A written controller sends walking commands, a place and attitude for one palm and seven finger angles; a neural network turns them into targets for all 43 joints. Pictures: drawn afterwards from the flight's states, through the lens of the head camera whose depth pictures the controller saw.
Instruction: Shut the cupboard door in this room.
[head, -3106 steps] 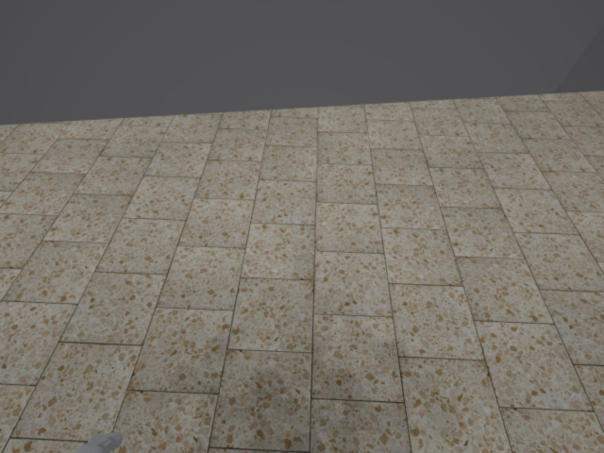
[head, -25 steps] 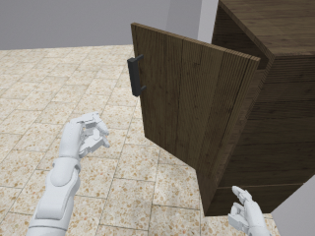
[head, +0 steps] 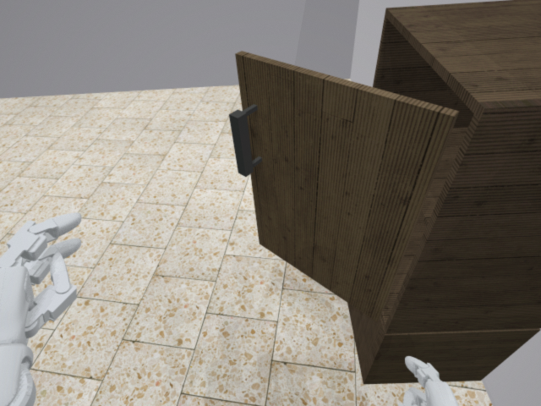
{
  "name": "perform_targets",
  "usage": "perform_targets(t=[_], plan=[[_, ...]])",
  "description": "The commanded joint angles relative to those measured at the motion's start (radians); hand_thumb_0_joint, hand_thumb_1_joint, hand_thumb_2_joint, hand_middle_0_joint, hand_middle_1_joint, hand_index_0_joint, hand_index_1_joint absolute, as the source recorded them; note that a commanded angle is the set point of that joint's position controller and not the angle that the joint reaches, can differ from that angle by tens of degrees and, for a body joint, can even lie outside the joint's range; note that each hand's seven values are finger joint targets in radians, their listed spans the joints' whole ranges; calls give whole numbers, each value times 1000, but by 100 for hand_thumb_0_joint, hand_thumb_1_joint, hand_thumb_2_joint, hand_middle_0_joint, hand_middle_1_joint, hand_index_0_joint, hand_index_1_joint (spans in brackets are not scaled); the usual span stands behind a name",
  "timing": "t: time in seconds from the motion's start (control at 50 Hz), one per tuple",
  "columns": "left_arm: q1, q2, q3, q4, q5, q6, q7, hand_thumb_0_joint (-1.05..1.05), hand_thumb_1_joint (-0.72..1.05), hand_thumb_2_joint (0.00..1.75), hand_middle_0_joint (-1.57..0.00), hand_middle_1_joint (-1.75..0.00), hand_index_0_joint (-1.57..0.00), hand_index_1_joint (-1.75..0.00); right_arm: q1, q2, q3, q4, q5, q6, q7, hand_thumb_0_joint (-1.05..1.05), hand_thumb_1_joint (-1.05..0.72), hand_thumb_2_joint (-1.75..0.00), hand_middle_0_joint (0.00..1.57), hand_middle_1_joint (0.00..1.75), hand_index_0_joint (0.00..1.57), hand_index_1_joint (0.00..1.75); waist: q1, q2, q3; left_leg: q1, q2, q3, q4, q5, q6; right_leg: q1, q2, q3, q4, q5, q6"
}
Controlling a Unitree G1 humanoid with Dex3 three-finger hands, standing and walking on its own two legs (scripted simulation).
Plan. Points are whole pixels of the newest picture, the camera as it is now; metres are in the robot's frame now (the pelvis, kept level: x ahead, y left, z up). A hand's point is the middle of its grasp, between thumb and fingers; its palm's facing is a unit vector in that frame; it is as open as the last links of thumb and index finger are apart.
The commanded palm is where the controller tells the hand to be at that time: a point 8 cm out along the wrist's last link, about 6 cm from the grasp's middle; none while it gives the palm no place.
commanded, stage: draw the hand back to the body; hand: left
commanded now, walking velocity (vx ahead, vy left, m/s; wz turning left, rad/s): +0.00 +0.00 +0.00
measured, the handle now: (248, 140) +0.62 +0.12 +0.08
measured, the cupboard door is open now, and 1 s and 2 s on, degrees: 49 49 49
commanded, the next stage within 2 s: step back with the hand held close in 0.40 s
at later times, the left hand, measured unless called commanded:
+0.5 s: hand (59, 298) +0.19 +0.26 +0.16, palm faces +0.46 -0.80 -0.40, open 7.4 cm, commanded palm +0.13 +0.29 +0.17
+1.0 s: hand (21, 323) +0.16 +0.29 +0.15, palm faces +0.37 -0.79 -0.50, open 7.4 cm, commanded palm +0.10 +0.32 +0.17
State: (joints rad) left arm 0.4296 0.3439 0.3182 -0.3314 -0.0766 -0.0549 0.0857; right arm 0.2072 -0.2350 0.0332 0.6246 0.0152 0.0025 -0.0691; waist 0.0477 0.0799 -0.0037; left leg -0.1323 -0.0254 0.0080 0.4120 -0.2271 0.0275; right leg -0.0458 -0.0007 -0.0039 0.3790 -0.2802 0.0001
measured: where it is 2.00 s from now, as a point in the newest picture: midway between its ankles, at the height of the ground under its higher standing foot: outside the picture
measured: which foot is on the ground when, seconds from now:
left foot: down 0.00-1.00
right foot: down 0.00-1.00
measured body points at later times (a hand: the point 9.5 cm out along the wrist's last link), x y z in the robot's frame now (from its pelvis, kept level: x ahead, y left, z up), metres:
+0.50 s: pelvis +0.00 -0.01 +0.00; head -0.03 -0.03 +0.45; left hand +0.16 +0.30 +0.18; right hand +0.19 -0.22 -0.09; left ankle +0.00 +0.10 -0.74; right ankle -0.04 -0.12 -0.74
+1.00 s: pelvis -0.05 +0.02 -0.01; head -0.03 +0.02 +0.44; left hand +0.13 +0.33 +0.18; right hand +0.13 -0.22 -0.08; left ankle +0.00 +0.10 -0.74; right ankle -0.04 -0.12 -0.74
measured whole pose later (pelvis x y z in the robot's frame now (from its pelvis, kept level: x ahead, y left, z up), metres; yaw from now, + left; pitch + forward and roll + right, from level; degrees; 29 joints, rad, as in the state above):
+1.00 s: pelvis -0.05 +0.02 -0.01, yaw -1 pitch +1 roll -1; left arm 0.56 0.45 0.42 -0.47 -0.08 -0.14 0.12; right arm 0.17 -0.24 -0.01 0.53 0.03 0.06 -0.09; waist 0.00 0.03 0.00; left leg -0.33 -0.03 0.03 0.50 -0.19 0.06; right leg -0.25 -0.01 0.01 0.47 -0.24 0.03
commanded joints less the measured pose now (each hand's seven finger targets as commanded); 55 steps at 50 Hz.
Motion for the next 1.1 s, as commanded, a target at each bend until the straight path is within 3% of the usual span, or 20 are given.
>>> perform_targets(t=[0.0,0.02,0.06,0.1,0.16,0.2,0.28,0.36,0.5,0.52,0.54,0.6,0.7,0.76,0.78,0.9,0.96,1.02,1.06,1.08], plan=[[-16,228,188,-253,-8,-81,26,0,90,90,-20,-30,-20,-30,-160,-84,-43,-179,3,-76,-9,0,-90,-90,20,30,20,30,22,-16,-80,70,35,-1,-34,257,-1,-57,1,-27,-48,262,-9],[-42,190,145,-259,-1,-85,23,0,90,90,-20,-30,-20,-30,-158,-85,-42,-174,3,-83,-7,0,-90,-90,20,30,20,30,11,-7,-64,69,31,-3,-37,249,-1,-71,1,-30,-46,250,-9],[-71,176,121,-233,2,-82,24,0,90,90,-20,-30,-20,-30,-153,-97,-48,-162,2,-94,-8,0,-90,-90,20,30,20,30,2,-34,-35,74,34,-4,-41,218,4,-99,1,-28,-61,215,-7],[-106,169,108,-224,6,-81,28,0,90,90,-20,-30,-20,-30,-149,-98,-49,-159,1,-101,-14,0,-90,-90,20,30,20,30,-1,-13,-21,80,32,-5,-47,178,5,-121,1,-25,-65,171,-6],[-97,200,139,-195,5,-84,33,0,90,90,-20,-30,-20,-30,-149,-102,-51,-154,-2,-107,-20,0,-90,-90,20,30,20,30,10,-89,-21,67,29,-9,-52,153,12,-108,0,-24,-75,149,-6],[-107,201,137,-235,5,-93,31,0,90,90,-20,-30,-20,-30,-158,-95,-48,-158,-2,-110,-20,0,-90,-90,20,30,20,30,13,-43,-62,82,25,-2,-44,172,13,-88,-4,-16,-66,177,-7],[-99,202,143,-254,4,-91,32,0,90,90,-20,-30,-20,-30,-163,-84,-41,-157,-3,-114,-18,0,-90,-90,20,30,20,30,17,16,-56,76,26,-1,-47,183,5,-75,-5,-14,-68,189,-10],[-74,211,160,-227,2,-84,30,0,90,90,-20,-30,-20,-30,-164,-87,-39,-153,-6,-114,-15,0,-90,-90,20,30,20,30,20,-26,-26,60,30,-6,-50,190,2,-78,1,-18,-75,193,-11],[-75,192,147,-230,-2,-82,23,0,90,90,-20,-30,-20,-30,-161,-85,-41,-160,-5,-108,-13,0,-90,-90,20,30,20,30,17,-22,-48,74,30,-1,-51,195,5,-74,-2,-18,-71,200,-8],[-158,317,259,-290,8,-120,34,0,90,90,-20,-30,-20,-30,-164,-114,-53,-187,-1,-84,-9,0,-90,-90,20,30,20,30,-10,-30,-14,4,46,-28,20,159,30,-148,-59,57,-115,263,-5],[-57,246,202,-204,3,-123,27,0,90,90,-20,-30,-20,-30,-160,-103,-54,-164,-6,-68,-13,0,-90,-90,20,30,20,30,-19,-94,-28,-1,44,-34,53,162,28,-158,-90,60,-110,297,-8],[19,222,174,-215,6,-130,23,0,90,90,-20,-30,-20,-30,-146,-106,-69,-178,-2,-32,-10,0,-90,-90,20,30,20,30,-27,-98,-101,-6,51,-23,82,254,20,-133,-112,43,-46,457,-3],[66,259,203,-280,-1,-127,38,0,90,90,-20,-30,-20,-30,-142,-114,-82,-211,7,9,-24,0,-90,-90,20,30,20,30,-32,-56,-179,15,78,-32,70,439,18,-115,-84,14,28,520,10],[77,302,241,-320,-4,-127,48,0,90,90,-20,-30,-20,-30,-142,-122,-85,-227,8,22,-31,0,-90,-90,20,30,20,30,-29,-35,-192,2,93,-47,53,473,18,-112,-66,9,55,488,12],[90,281,227,-315,-7,-126,50,0,90,90,-20,-30,-20,-30,-139,-115,-82,-234,9,26,-32,0,-90,-90,20,30,20,30,-30,-40,-186,-17,97,-52,44,463,16,-106,-63,9,63,467,12],[130,284,240,-335,-10,-143,57,0,90,90,-20,-30,-20,-30,-131,-129,-89,-249,11,22,-30,0,-90,-90,20,30,20,30,-29,-9,-171,-138,124,-83,-10,283,29,-93,-43,22,89,308,15],[117,299,261,-349,1,-161,62,0,90,90,-20,-30,-20,-30,-129,-144,-93,-243,7,3,-30,0,-90,-90,20,30,20,30,-31,25,-140,-267,144,-122,-72,40,46,-54,-24,27,112,189,15],[102,269,251,-332,11,-182,65,0,90,90,-20,-30,-20,-30,-123,-142,-88,-245,8,-16,-33,0,-90,-90,20,30,20,30,-34,38,-91,-445,160,-158,-122,-241,68,1,-14,43,158,115,14],[83,284,268,-336,24,-196,66,0,90,90,-20,-30,-20,-30,-118,-149,-91,-236,6,-31,-32,0,-90,-90,20,30,20,30,-35,36,-78,-508,162,-178,-136,-342,72,16,-7,46,175,73,12],[79,252,241,-334,23,-202,65,0,90,90,-20,-30,-20,-30,-114,-140,-87,-238,6,-37,-32,0,-90,-90,20,30,20,30,-38,29,-72,-529,164,-182,-131,-368,74,10,-10,50,181,46,9]])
